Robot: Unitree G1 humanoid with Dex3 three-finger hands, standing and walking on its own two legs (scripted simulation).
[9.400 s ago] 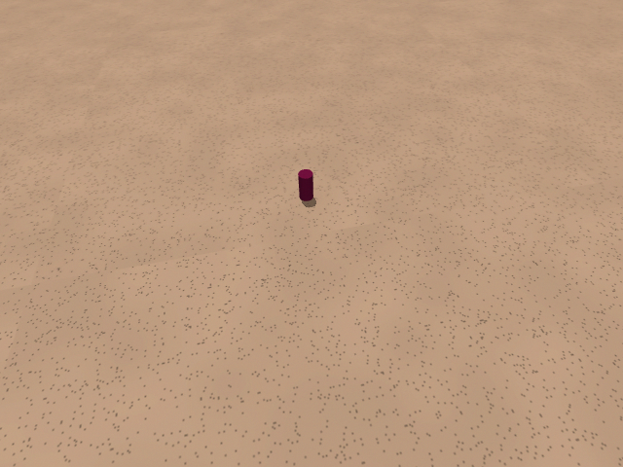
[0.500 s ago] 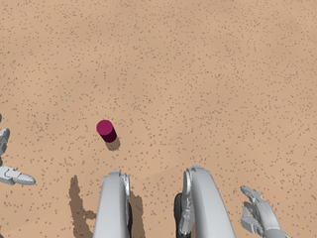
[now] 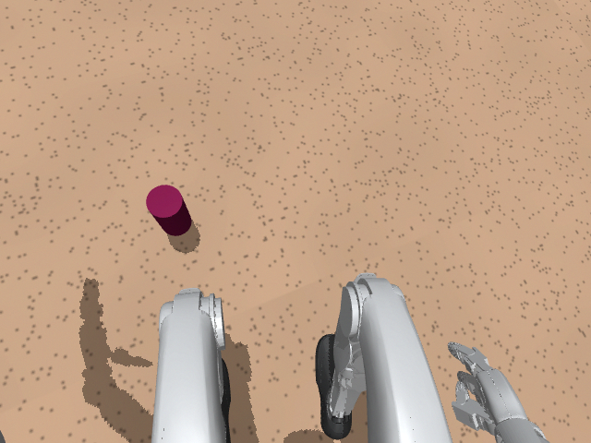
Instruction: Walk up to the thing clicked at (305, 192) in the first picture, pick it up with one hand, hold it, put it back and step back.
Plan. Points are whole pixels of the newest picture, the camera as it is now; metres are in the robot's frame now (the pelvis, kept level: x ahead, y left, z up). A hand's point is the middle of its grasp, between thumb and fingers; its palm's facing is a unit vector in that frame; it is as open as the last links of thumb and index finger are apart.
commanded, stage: go down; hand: left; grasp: from the side
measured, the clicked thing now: (170, 212) +0.51 +0.21 -0.36
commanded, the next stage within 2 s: approach in 0.84 s
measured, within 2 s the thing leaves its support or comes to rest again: neither
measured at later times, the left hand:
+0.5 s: hand out of the picture +0.41 +0.39 -0.04, palm faces +0.12 -0.99 -0.08, open 17.3 cm
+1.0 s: hand out of the picture +0.42 +0.40 -0.05, palm faces +0.11 -0.99 -0.07, open 17.3 cm
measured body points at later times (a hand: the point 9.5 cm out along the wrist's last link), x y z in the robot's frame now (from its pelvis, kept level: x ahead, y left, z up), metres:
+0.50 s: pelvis -0.01 +0.00 -0.05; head +0.20 +0.06 +0.35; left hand +0.40 +0.44 -0.03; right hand +0.12 -0.28 -0.15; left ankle +0.07 +0.12 -0.40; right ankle +0.10 -0.13 -0.40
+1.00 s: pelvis -0.01 +0.01 -0.06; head +0.20 +0.08 +0.33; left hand +0.41 +0.45 -0.05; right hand +0.11 -0.28 -0.15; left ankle +0.07 +0.12 -0.40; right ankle +0.10 -0.13 -0.40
